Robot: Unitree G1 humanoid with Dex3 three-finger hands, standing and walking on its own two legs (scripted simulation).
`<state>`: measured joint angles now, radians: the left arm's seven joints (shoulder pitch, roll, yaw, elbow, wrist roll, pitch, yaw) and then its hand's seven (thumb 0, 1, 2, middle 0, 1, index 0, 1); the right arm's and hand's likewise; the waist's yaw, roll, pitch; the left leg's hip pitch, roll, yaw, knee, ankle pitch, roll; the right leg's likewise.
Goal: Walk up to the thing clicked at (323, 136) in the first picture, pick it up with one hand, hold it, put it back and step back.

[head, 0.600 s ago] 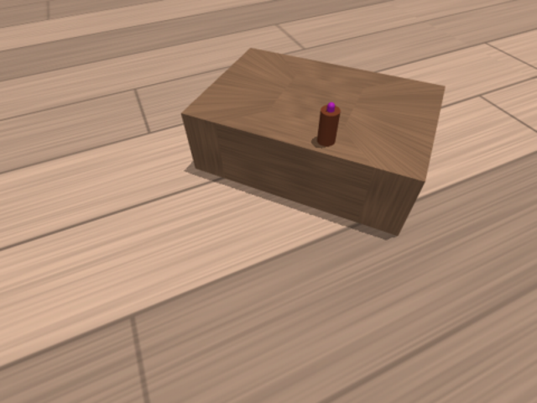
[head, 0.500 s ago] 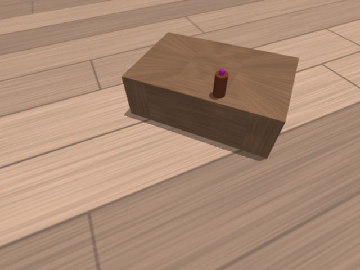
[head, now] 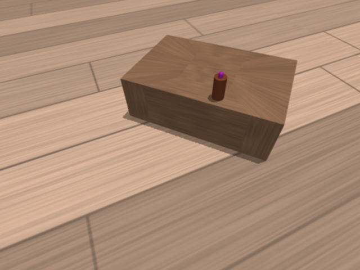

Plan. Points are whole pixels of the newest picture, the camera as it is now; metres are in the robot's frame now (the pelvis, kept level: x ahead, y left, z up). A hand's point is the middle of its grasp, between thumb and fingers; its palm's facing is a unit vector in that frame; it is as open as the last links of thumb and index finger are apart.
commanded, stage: stand
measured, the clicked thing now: (219, 85) +1.13 -0.24 -0.33
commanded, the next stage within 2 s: walk up in 0.52 s
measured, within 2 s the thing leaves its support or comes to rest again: neither
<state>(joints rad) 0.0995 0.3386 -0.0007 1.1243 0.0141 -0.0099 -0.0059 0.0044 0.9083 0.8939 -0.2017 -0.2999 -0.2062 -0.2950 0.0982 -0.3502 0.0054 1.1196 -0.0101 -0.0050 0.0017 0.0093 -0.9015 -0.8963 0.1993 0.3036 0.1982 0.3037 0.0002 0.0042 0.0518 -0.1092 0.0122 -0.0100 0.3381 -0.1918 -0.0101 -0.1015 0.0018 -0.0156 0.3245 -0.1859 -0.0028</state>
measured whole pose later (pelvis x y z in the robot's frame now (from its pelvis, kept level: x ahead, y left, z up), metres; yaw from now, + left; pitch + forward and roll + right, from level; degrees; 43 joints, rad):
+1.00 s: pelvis +0.10 +0.07 -0.01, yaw -5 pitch -3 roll +0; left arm 0.32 0.45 0.05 0.97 0.01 -0.04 -0.04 0.01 0.91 0.89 -0.20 -0.30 -0.20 -0.29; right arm 0.27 -0.39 -0.08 0.90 -0.03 -0.04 0.07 0.01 -0.90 -0.90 0.20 0.30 0.20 0.30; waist -0.02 -0.03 0.07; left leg -0.14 0.01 0.07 0.48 -0.29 0.03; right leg -0.42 -0.02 0.03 0.94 -0.37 -0.03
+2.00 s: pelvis +0.45 +0.11 -0.03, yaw -12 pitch -2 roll +0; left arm 0.28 0.41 0.04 0.83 0.01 -0.09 -0.02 0.00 0.91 0.89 -0.20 -0.30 -0.21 -0.30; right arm 0.33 -0.42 -0.04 0.83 -0.01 0.01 0.03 0.01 -0.90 -0.90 0.20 0.30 0.20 0.30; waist -0.01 0.06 0.11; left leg -0.37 0.04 0.02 1.07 -0.54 0.03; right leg -0.37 -0.01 -0.05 0.68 -0.27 -0.04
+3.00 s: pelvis +0.51 +0.13 +0.00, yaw -13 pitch -3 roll +0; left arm 0.08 0.34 0.01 1.18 0.01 0.00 -0.02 0.00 0.91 0.89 -0.20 -0.30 -0.21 -0.29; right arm 0.06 -0.37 0.00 1.17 0.00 -0.01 0.02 0.01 -0.90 -0.90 0.20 0.30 0.20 0.30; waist 0.00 0.02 0.06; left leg -0.17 0.06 0.03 0.35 -0.13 -0.03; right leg -0.12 -0.02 0.00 0.34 -0.18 0.02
